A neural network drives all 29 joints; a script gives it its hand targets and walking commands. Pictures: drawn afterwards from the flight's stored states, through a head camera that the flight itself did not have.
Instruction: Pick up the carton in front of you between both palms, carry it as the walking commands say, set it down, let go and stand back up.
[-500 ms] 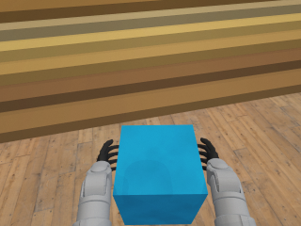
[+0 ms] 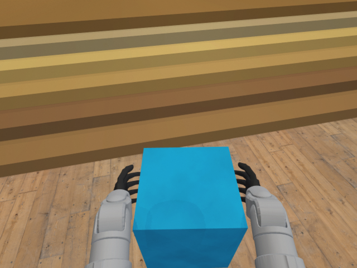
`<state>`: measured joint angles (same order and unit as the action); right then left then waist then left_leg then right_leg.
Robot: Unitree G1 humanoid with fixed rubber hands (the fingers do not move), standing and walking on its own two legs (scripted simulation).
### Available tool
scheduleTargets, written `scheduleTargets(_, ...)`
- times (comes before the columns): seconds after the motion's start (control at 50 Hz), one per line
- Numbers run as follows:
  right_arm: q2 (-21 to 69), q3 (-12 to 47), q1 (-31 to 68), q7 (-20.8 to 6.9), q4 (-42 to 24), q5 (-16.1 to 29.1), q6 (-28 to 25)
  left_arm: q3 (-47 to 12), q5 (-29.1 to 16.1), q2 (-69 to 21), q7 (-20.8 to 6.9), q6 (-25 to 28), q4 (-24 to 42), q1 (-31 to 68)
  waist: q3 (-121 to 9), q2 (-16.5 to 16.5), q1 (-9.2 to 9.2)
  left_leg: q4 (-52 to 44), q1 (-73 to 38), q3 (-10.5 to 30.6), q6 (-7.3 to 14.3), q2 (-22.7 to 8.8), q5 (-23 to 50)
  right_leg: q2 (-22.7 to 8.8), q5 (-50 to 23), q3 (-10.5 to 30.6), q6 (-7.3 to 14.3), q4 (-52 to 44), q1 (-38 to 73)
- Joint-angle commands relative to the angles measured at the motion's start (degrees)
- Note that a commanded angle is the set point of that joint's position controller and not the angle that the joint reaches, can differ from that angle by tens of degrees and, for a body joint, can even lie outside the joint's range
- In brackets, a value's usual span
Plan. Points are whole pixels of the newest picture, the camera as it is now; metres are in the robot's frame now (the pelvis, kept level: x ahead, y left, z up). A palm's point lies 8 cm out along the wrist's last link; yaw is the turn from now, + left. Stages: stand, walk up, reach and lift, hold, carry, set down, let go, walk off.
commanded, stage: hold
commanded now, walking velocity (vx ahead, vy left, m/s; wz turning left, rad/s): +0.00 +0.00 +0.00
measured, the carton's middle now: (186, 209) +0.29 +0.00 -0.03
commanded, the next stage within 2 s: carry in 0.58 s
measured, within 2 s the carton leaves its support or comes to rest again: neither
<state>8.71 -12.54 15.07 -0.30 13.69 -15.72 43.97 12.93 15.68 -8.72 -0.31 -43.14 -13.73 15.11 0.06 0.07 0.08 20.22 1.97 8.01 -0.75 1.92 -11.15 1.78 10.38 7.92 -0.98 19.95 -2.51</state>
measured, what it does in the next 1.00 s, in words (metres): walks ahead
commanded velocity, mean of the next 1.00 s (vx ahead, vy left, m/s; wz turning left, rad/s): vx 0.23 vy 0.00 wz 0.00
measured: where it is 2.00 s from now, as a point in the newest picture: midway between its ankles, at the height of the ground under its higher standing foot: (172, 209)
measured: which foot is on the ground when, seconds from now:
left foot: down 0.00-0.98, up 1.00-1.00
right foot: down 0.00-1.00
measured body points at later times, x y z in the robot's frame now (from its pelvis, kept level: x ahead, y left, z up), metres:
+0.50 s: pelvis +0.00 +0.00 +0.00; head -0.05 +0.00 +0.45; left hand +0.30 +0.15 +0.04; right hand +0.30 -0.15 +0.04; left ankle +0.01 +0.13 -0.75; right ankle +0.02 -0.13 -0.75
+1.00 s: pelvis +0.11 +0.01 -0.02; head +0.09 +0.01 +0.43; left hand +0.40 +0.17 +0.06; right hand +0.40 -0.14 +0.06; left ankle +0.01 +0.13 -0.74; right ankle +0.06 -0.10 -0.75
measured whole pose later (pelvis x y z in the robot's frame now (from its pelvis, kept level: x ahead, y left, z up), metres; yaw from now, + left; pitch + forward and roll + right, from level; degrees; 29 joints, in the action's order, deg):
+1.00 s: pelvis +0.11 +0.01 -0.02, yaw +2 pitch +5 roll -2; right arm 7.2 -6.7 8.6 5.3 -13.4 -7.1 64.3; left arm 7.1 5.8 -7.4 4.5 -62.8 10.1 11.1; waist -10.0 2.4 0.2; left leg 39.2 15.5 -1.3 -0.9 -3.8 -24.5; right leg -0.6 19.0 -8.0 0.6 30.7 -15.2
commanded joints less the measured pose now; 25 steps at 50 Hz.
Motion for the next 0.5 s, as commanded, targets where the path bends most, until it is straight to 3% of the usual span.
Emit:
scheduleTargets(0.0,52.1,30.4,29.5,-13.8,-1.9,14.6,-2.0,-30.4,-14.3,-52.7,-13.9,1.1,0.6,28.3,-9.4,0.1,-0.16,-3.4,0.9,-4.5,-0.3,3.7,4.5,3.9,-4.4,-4.6,0.1,-2.8,1.7)
scheduleTargets(0.24,53.1,30.2,32.8,-14.0,-0.1,14.5,-2.4,-29.8,-14.0,-53.4,-14.2,1.6,-1.3,31.3,-10.9,0.0,0.01,-2.9,1.3,-4.8,-0.2,3.6,2.7,3.7,-2.7,-4.7,0.1,-2.2,1.7)
scheduleTargets(0.48,52.9,30.5,29.8,-13.6,-1.7,14.7,-2.2,-30.3,-14.4,-52.8,-13.9,1.4,0.7,28.7,-12.0,0.1,-0.06,-2.9,-0.6,-4.7,-0.5,3.8,8.1,3.9,-8.0,-4.5,-0.1,-2.4,3.4)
